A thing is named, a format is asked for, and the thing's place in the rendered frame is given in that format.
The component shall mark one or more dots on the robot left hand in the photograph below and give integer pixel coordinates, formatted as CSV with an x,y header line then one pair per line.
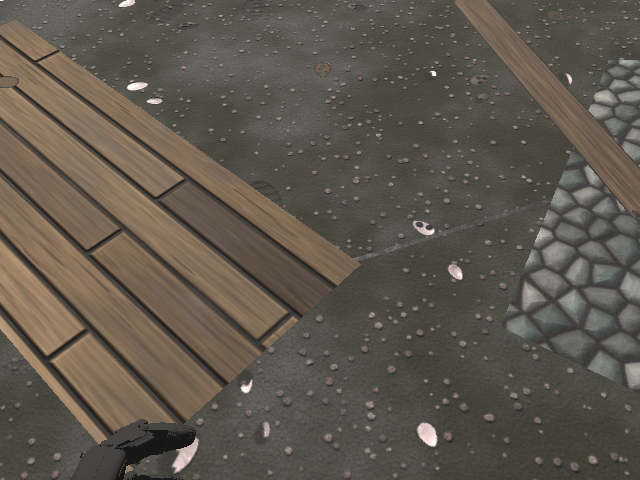
x,y
129,445

